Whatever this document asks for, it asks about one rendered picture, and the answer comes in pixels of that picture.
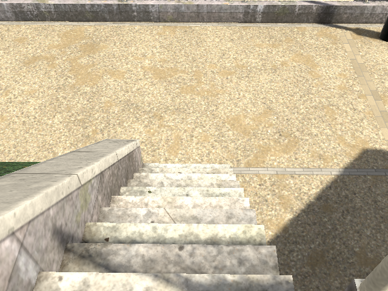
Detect stairs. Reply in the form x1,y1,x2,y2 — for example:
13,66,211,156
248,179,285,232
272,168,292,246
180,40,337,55
33,163,295,291

